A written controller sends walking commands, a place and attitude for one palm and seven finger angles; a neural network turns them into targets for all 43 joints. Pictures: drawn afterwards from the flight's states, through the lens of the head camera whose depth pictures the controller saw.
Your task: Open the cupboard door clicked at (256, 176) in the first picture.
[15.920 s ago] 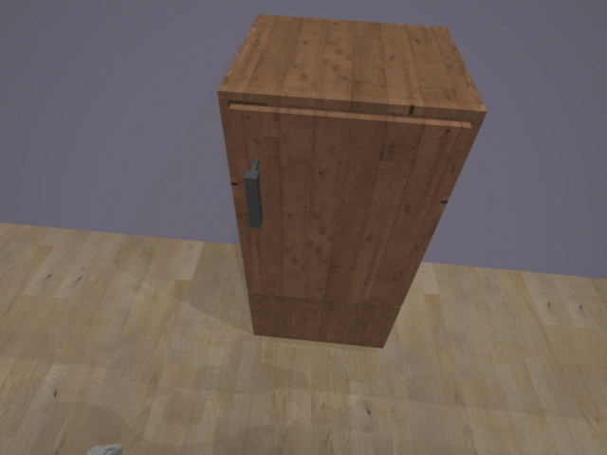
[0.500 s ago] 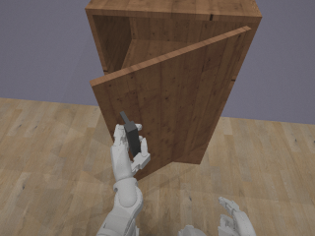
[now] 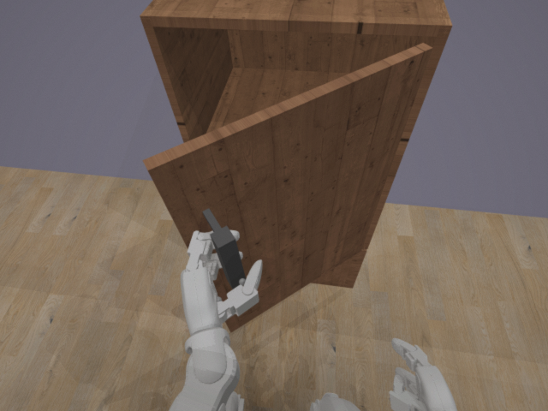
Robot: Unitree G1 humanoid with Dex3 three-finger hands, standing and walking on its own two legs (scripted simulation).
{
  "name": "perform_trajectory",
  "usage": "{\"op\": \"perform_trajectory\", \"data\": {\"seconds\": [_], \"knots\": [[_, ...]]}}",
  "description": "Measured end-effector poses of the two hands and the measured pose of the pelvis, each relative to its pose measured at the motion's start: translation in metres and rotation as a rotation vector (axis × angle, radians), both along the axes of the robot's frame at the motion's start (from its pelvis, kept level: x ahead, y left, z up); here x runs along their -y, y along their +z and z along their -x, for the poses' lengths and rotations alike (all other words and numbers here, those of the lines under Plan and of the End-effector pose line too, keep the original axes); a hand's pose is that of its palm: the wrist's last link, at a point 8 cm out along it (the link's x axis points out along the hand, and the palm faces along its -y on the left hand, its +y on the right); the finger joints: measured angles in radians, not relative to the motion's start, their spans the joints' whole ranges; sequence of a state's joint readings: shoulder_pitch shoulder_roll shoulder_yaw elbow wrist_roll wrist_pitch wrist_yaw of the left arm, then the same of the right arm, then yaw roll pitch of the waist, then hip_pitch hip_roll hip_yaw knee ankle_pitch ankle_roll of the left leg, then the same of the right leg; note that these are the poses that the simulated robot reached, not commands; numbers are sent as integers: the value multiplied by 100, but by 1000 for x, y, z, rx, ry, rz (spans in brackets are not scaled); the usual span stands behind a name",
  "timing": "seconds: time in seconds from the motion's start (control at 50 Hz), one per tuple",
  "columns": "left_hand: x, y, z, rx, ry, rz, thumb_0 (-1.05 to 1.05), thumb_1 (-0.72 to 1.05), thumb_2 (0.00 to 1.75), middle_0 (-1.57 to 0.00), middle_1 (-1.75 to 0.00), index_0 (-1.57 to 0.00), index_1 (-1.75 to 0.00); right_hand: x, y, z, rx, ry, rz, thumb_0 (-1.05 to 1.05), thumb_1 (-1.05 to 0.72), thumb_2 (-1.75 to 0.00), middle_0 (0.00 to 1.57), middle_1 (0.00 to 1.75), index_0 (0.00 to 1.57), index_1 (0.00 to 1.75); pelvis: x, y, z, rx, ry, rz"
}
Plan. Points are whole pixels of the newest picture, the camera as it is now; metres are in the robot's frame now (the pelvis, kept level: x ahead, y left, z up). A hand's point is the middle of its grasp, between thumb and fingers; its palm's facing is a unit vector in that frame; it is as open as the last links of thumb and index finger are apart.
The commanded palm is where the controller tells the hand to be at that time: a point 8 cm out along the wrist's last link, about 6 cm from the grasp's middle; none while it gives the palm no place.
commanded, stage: open thumb and fingers to let go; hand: left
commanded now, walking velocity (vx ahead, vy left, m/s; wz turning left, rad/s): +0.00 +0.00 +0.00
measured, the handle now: (223, 250) +0.34 +0.09 +0.05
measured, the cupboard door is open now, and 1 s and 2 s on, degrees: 41 46 46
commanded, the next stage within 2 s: slide the hand sideways off the handle in 0.54 s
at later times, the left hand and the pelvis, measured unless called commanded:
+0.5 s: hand (244, 283) +0.29 +0.05 +0.04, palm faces +0.18 -0.98 -0.03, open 14.8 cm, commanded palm +0.25 +0.09 +0.04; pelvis +0.01 +0.02 +0.00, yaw -1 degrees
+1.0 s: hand (246, 323) +0.23 +0.05 +0.05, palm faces -0.22 -0.97 +0.05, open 16.2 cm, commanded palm +0.22 +0.10 +0.04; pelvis -0.01 +0.05 -0.01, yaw -2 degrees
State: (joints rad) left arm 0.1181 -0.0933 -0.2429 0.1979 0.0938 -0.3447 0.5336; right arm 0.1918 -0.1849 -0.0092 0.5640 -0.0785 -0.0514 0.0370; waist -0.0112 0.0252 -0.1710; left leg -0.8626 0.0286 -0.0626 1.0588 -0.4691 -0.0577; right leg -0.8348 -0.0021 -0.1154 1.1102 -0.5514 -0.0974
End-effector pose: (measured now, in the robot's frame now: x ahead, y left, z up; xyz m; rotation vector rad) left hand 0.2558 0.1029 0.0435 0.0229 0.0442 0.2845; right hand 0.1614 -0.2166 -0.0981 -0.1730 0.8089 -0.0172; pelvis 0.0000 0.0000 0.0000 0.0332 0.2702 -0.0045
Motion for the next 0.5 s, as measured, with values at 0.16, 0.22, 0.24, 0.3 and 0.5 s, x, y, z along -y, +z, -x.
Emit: {"op": "perform_trajectory", "data": {"seconds": [0.16,0.22,0.24,0.3,0.5], "knots": [[2,-2,0,-10,-38,4,1,-6,48,-32,-125,-34,-125,-2,-4,6,-23,-18,-1,1,-90,-90,20,30,20,30,-3,0,-4,-7,-1,2],[1,-3,-2,-15,-43,6,0,-22,41,-32,-122,-32,-122,-3,-3,6,-23,-24,3,1,-90,-90,20,30,20,30,-6,0,-5,-8,-3,4],[1,-3,-2,-15,-44,7,0,-26,40,-31,-121,-32,-121,-3,-2,6,-22,-25,5,1,-90,-90,20,30,20,30,-7,-1,-5,-9,-4,5],[0,-3,-3,-13,-52,6,0,-36,35,-30,-115,-31,-115,-6,-1,5,-16,-29,9,1,-90,-90,20,30,20,30,-9,0,-6,-9,-6,8],[-1,-3,-4,-11,-101,6,-1,-48,30,-25,-77,-28,-78,-20,7,-1,19,-25,11,1,-90,-90,20,30,20,30,-21,-1,-5,-2,-11,22]]}}
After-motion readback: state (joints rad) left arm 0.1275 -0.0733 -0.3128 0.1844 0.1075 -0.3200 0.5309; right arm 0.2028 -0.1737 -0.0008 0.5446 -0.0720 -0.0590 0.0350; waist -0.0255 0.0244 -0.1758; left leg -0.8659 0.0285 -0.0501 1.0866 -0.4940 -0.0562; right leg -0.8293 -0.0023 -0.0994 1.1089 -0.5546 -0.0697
